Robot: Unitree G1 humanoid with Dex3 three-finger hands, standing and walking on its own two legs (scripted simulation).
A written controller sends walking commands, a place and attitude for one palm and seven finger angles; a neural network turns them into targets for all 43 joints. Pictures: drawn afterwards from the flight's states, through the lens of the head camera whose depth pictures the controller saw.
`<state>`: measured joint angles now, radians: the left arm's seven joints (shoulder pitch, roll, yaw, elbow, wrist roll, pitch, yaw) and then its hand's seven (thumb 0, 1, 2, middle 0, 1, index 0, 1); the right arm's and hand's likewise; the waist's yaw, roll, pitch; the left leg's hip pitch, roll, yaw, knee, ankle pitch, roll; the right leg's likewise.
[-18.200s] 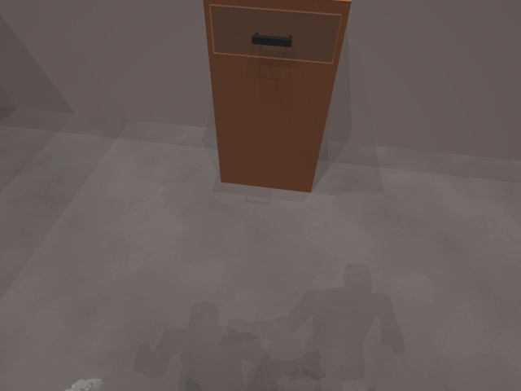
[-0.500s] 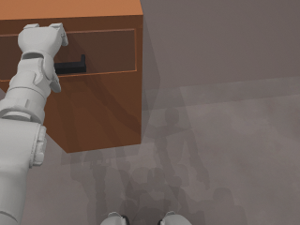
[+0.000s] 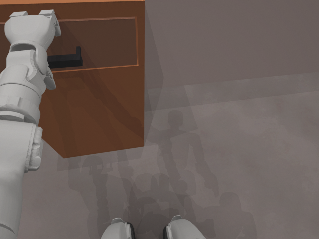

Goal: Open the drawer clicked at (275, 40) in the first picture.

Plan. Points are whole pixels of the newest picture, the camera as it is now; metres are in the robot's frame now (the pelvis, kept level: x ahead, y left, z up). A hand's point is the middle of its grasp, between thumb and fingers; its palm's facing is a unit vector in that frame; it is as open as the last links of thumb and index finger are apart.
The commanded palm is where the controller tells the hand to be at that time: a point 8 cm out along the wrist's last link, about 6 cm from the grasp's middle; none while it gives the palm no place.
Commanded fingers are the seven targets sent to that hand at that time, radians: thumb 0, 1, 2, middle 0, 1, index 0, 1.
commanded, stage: lower the fingers behind the handle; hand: left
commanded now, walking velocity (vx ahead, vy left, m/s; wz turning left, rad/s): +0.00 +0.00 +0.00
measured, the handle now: (55, 56) +0.60 +0.21 +0.07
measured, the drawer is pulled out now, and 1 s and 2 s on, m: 0.00 0.00 0.00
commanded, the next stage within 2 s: lift the fingers back up to retry in 0.86 s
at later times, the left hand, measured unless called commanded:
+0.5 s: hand (43, 54) +0.55 +0.22 +0.12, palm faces +0.03 +0.01 -1.00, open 13.7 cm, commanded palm +0.56 +0.23 +0.08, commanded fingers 0.00 -0.50 0.30 -0.30 -1.20 -0.30 -1.20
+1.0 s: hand (51, 69) +0.55 +0.22 +0.07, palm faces +0.00 -0.02 -1.00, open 13.7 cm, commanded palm +0.57 +0.22 +0.09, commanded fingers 0.00 -0.50 0.30 -0.30 -1.20 -0.30 -1.20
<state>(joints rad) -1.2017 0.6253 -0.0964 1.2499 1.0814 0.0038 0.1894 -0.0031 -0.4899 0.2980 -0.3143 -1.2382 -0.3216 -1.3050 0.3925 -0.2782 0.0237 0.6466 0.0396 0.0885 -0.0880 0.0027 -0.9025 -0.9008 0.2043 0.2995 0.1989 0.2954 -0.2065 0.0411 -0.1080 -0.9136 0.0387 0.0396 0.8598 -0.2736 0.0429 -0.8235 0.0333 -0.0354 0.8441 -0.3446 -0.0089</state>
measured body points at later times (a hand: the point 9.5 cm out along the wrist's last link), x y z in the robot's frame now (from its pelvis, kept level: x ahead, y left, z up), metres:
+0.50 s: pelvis -0.01 +0.01 -0.01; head +0.10 +0.03 +0.42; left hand +0.55 +0.21 +0.17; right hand +0.00 -0.27 -0.12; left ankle +0.08 +0.10 -0.69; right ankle +0.03 -0.12 -0.69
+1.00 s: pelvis -0.01 +0.01 -0.02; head +0.11 +0.02 +0.41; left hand +0.55 +0.21 +0.13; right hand -0.02 -0.26 -0.13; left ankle +0.08 +0.10 -0.69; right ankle +0.03 -0.12 -0.69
